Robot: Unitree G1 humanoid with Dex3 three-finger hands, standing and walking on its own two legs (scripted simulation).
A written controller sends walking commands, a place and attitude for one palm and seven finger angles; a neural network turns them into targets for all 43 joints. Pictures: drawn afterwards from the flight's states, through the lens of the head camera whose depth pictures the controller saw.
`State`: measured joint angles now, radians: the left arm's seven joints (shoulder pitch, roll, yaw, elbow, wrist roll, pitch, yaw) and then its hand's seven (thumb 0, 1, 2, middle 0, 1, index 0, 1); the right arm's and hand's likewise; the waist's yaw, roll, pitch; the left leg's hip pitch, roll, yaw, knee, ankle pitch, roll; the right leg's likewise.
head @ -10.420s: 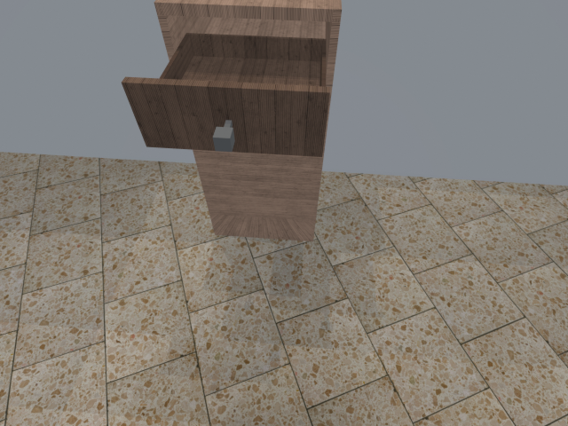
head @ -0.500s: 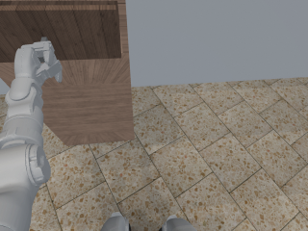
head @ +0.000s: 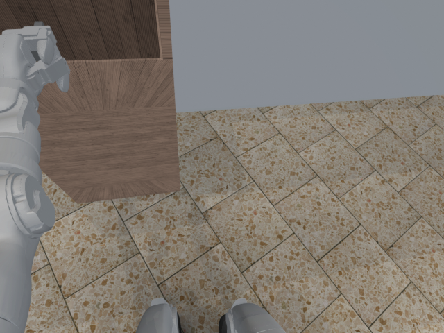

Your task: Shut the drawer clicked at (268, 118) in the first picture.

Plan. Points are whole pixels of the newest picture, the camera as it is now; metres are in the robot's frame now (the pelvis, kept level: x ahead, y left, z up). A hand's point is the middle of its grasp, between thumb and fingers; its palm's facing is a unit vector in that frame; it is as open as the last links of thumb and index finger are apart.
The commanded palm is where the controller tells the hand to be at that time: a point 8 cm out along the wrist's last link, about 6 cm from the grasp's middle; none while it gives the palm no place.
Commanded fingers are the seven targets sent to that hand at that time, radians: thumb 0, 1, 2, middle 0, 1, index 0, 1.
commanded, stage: push the drawer shut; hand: left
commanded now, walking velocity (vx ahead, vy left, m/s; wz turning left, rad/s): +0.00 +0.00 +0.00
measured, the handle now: (37, 38) +0.61 +0.24 +0.11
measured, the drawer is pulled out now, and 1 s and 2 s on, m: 0.00 0.00 0.00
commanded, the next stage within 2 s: pull the fist back off the drawer in 0.14 s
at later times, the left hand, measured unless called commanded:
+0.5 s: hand (62, 63) +0.55 +0.20 +0.12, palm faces +0.04 -1.00 -0.02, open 3.5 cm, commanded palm +0.55 +0.23 +0.11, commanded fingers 0.00 0.90 0.90 -1.40 -1.60 -1.40 -1.60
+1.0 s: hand (62, 64) +0.55 +0.20 +0.12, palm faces +0.06 -1.00 +0.00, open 3.4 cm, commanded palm +0.51 +0.24 +0.11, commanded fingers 0.00 0.90 0.90 -1.40 -1.60 -1.40 -1.60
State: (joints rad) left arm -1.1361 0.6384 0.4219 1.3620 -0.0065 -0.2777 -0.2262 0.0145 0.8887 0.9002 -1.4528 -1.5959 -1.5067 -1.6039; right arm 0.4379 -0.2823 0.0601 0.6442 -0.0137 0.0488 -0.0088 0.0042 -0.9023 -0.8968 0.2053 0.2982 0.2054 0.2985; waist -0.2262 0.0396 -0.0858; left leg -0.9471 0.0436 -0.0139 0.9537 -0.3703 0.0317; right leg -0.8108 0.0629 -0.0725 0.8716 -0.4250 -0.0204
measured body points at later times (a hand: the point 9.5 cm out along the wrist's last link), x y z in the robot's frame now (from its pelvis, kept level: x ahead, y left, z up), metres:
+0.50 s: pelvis -0.03 +0.01 -0.01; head +0.11 +0.04 +0.41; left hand +0.54 +0.25 +0.12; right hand -0.10 -0.24 -0.10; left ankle +0.04 +0.10 -0.68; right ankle -0.01 -0.11 -0.68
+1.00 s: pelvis +0.01 +0.01 +0.00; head +0.13 +0.03 +0.44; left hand +0.54 +0.25 +0.12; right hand -0.02 -0.25 -0.10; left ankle +0.04 +0.10 -0.68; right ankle -0.01 -0.11 -0.68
